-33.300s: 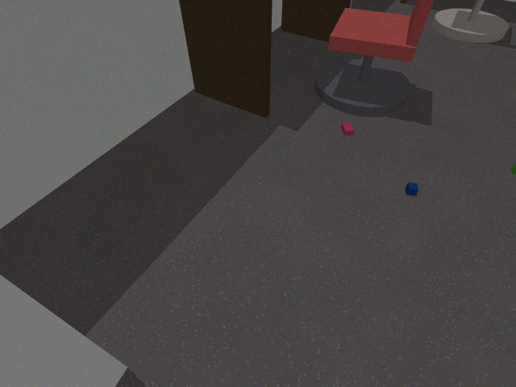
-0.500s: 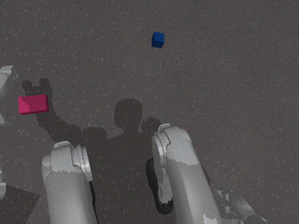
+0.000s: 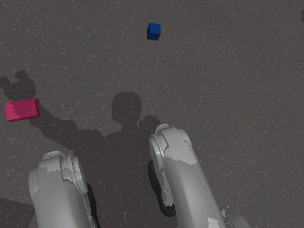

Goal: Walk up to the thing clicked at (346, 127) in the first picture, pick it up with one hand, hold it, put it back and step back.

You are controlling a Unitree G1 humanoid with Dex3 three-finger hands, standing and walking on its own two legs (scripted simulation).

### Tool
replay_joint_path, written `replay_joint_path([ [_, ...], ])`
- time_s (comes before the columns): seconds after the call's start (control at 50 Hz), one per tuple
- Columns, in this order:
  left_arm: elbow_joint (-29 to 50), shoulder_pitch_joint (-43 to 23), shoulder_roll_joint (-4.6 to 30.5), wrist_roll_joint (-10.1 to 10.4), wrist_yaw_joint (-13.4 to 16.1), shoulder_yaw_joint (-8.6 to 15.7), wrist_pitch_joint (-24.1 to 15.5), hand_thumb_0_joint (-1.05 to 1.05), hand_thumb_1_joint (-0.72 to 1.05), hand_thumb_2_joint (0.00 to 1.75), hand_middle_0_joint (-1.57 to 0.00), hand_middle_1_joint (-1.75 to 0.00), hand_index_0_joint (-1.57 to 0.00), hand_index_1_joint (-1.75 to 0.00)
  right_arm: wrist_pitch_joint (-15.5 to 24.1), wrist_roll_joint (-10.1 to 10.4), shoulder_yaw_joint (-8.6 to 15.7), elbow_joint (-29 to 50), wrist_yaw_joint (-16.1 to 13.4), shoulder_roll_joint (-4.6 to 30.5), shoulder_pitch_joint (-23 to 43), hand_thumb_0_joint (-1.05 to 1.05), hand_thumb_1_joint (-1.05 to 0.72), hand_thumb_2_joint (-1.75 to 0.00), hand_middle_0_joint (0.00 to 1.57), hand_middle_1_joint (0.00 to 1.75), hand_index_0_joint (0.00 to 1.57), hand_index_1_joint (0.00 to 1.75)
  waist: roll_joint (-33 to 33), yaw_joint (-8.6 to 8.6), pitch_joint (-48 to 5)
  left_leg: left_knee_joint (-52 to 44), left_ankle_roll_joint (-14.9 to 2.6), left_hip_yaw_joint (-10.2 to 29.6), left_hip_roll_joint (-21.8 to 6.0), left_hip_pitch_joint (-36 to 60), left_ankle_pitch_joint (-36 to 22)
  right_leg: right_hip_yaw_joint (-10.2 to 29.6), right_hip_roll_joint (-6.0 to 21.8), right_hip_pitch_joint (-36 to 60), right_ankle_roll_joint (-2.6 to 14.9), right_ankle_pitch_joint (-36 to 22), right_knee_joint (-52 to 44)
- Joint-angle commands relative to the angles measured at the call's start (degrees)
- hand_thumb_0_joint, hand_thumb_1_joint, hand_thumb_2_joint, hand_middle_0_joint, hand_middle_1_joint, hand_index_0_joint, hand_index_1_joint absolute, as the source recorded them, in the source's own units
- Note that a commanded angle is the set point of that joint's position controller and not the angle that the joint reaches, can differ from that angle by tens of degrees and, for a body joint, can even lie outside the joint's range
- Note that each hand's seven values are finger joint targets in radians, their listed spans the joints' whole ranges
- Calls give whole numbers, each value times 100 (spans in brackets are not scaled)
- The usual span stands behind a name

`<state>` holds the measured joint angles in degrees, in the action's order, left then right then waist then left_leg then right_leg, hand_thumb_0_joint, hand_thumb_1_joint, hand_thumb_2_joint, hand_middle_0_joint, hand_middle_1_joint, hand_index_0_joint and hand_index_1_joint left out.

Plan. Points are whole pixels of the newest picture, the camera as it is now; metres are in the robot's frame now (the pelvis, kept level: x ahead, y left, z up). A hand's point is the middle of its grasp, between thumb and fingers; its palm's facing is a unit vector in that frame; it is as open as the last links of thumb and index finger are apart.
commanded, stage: home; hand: left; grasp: from above
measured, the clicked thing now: (23, 110) +0.47 +0.30 -0.31
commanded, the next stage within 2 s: none
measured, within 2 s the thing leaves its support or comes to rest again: neither
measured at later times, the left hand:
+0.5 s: hand out of the picture +0.30 +0.28 +0.06, palm faces -0.11 -0.81 -0.58, open 7.5 cm
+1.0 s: hand out of the picture +0.23 +0.23 +0.27, palm faces +0.24 -0.95 -0.22, open 7.4 cm
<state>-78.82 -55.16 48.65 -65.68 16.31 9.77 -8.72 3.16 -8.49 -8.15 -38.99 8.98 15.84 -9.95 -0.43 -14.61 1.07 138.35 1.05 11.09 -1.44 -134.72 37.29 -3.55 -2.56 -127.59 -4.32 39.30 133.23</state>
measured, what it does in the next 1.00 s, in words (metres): rises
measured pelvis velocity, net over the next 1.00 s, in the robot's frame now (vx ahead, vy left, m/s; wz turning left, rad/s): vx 0.06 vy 0.00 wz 0.18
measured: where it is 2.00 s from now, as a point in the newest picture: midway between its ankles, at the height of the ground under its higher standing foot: (129, 210)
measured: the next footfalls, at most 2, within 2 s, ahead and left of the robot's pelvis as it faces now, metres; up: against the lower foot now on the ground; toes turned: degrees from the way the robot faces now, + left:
none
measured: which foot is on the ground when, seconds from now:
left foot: down 0.00-1.00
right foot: down 0.00-1.00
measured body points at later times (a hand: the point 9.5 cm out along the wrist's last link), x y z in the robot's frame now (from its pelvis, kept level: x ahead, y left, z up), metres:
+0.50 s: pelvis +0.00 +0.00 +0.17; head +0.16 +0.06 +0.58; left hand +0.30 +0.32 +0.10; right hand +0.23 -0.23 +0.07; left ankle +0.08 +0.13 -0.29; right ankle +0.10 -0.13 -0.29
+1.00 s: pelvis +0.06 +0.00 +0.35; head +0.11 +0.03 +0.79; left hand +0.22 +0.28 +0.29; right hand +0.24 -0.21 +0.27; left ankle +0.08 +0.13 -0.29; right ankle +0.10 -0.14 -0.29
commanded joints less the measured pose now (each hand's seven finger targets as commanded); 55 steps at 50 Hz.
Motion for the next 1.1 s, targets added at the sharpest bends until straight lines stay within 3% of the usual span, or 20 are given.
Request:
replay_joint_path([
  [0.0, 2447, -735, 1704, 772, -224, 512, -33, 0, 32, 77, -19, -36, -18, -37, -8, 166, 875, 251, -56, 1647, -1182, 0, -90, -90, 20, 30, 20, 30, -2229, 608, -5608, -1686, -137, -779, 107, 4070, -1594, -578, -31, 2726, 637, -1754, -1450],
  [0.04, 3480, -290, 1518, 1224, -403, 604, 29, 0, 48, 80, -19, -33, -18, -33, -71, 298, 1108, 370, -66, 1621, -1150, 0, -90, -90, 20, 30, 20, 30, -2404, 838, -6024, -1980, -102, -820, 87, 4520, -1698, -501, -15, 2755, 675, -1801, -1606],
  [0.1, 4430, 318, 706, 1893, -693, 346, 326, 0, 72, 82, -19, -28, -19, -28, -163, 449, 1244, 428, -117, 1418, -1061, 0, -90, -90, 20, 30, 20, 30, -2295, 851, -5607, -2481, -141, -787, 51, 4695, -1383, -388, -5, 2625, 658, -1620, -2037],
  [0.12, 4626, 415, 661, 2085, -764, 399, 447, 0, 80, 86, -19, -29, -19, -29, -208, 506, 1256, 442, -149, 1403, -1075, 0, -90, -90, 20, 30, 20, 30, -2102, 862, -5434, -2627, -167, -750, 57, 4625, -1220, -366, -9, 2636, 650, -1532, -2172],
  [0.14, 4507, 774, 315, 2307, -871, 290, 575, 0, 85, 87, -20, -29, -19, -29, -246, 547, 1256, 405, -183, 1329, -1025, 0, -90, -90, 20, 30, 20, 30, -1906, 812, -5058, -2764, -197, -716, 45, 4545, -1108, -353, -16, 2642, 623, -1477, -2323],
  [0.18, 4723, 1283, -3, 2728, -1123, 178, 796, 0, 89, 90, -20, -30, -20, -30, -294, 609, 1296, 468, -273, 1316, -909, 0, -90, -90, 20, 30, 20, 30, -1466, 795, -4576, -3009, -236, -612, 22, 4404, -712, -324, -15, 2605, 633, -1167, -2623],
  [0.26, 5676, 2046, -580, 3525, -1514, -173, 1124, 0, 90, 90, -20, -30, -20, -30, -257, 748, 1348, 731, -418, 1206, -601, 0, -90, -90, 20, 30, 20, 30, -1088, 880, -4495, -3612, -276, -533, -22, 4732, -380, -228, 34, 3188, 592, -971, -3132],
  [0.32, 6191, 2436, -686, 4151, -1587, -79, 1276, 0, 90, 90, -20, -30, -20, -30, -168, 831, 1316, 894, -554, 1113, -328, 0, -90, -90, 20, 30, 20, 30, -811, 959, -4385, -3963, -280, -539, -45, 5052, -265, -165, 46, 3665, 560, -883, -3564],
  [0.34, 6232, 2616, -920, 4325, -1601, -175, 1301, 0, 90, 90, -20, -30, -20, -30, -129, 849, 1304, 911, -600, 1048, -257, 0, -90, -90, 20, 30, 20, 30, -779, 892, -4155, -4066, -282, -565, -30, 5064, -271, -129, 62, 3719, 561, -879, -3707],
  [0.38, 6279, 3043, -1015, 4583, -1542, -119, 1392, 0, 90, 90, -20, -30, -20, -30, -36, 891, 1271, 1004, -690, 965, -127, 0, -90, -90, 20, 30, 20, 30, -616, 928, -3955, -4274, -292, -627, -19, 5191, -262, -78, 61, 4027, 557, -817, -4024],
  [0.5, 7142, 3798, -1321, 5323, -1371, 44, 1784, 0, 90, 90, -20, -30, -20, -30, 135, 967, 1222, 1249, -947, 890, 202, 0, -90, -90, 20, 30, 20, 30, -937, 1090, -3869, -5340, -223, -483, -43, 6317, -30, 66, 142, 4712, 570, -575, -4741],
  [0.52, 7096, 4007, -1499, 5433, -1355, -40, 1872, 0, 90, 90, -20, -30, -20, -30, 161, 981, 1211, 1251, -983, 843, 248, 0, -90, -90, 20, 30, 20, 30, -929, 1057, -3676, -5468, -213, -512, -48, 6402, -43, 91, 149, 4775, 569, -566, -4879],
  [0.58, 7577, 4443, -1693, 5841, -1276, -16, 2109, 0, 90, 90, -20, -30, -20, -30, 238, 1022, 1160, 1390, -1099, 744, 294, 0, -90, -90, 20, 30, 20, 30, -895, 1057, -3761, -5840, -210, -523, -14, 6875, -109, 134, 156, 5310, 553, -619, -5323],
  [0.7, 8037, 5392, -2280, 6435, -1194, -176, 2705, 0, 90, 90, -20, -30, -20, -30, 389, 1097, 989, 1447, -1370, 596, 143, 0, -90, -90, 20, 30, 20, 30, -672, 998, -3318, -6707, -154, -393, -28, 7833, -395, 137, 174, 6230, 528, -900, -6178],
  [0.76, 8190, 5952, -2421, 6747, -1162, -57, 2918, 0, 90, 90, -20, -30, -20, -30, 512, 1112, 914, 1434, -1539, 503, 16, 0, -90, -90, 20, 30, 20, 30, -508, 1029, -3038, -7045, -165, -504, -5, 8089, -812, 146, 151, 6920, 515, -1235, -6704],
  [0.78, 8282, 6033, -2546, 6787, -1177, -158, 2961, 0, 90, 90, -20, -30, -20, -30, 555, 1108, 901, 1405, -1585, 470, -30, 0, -90, -90, 20, 30, 20, 30, -511, 954, -2963, -7160, -166, -533, -12, 8196, -1046, 142, 150, 7143, 506, -1444, -6825],
  [0.8, 8363, 6186, -2545, 6851, -1177, -79, 3003, 0, 90, 90, -20, -30, -20, -30, 607, 1104, 893, 1430, -1645, 458, -78, 0, -90, -90, 20, 30, 20, 30, -489, 999, -2977, -7224, -171, -591, 0, 8361, -1251, 140, 141, 7340, 502, -1606, -6954],
  [0.9, 8614, 6910, -2767, 6953, -1200, -124, 3104, 0, 90, 90, -20, -30, -20, -30, 820, 1061, 865, 1460, -1858, 360, -298, 0, -90, -90, 20, 30, 20, 30, -503, 1013, -2462, -7898, -144, -635, 16, 8990, -1587, 123, 146, 8060, 476, -1878, -7650],
  [0.96, 9048, 7389, -2814, 6934, -1204, -123, 3142, 0, 90, 90, -20, -30, -20, -30, 931, 1022, 882, 1605, -1940, 322, -389, 0, -90, -90, 20, 30, 20, 30, -609, 1126, -2274, -8258, -132, -716, 52, 9376, -1796, 87, 133, 8479, 470, -2036, -8014],
  [1.08, 9655, 8174, -3041, 6915, -1253, -363, 3266, 0, 90, 90, -20, -30, -20, -30, 1092, 972, 881, 1726, -2043, 250, -453, 0, -90, -90, 20, 30, 20, 30, -516, 1137, -1922, -8700, -126, -843, 93, 9919, -2311, 3, 84, 9072, 449, -2455, -8566],
])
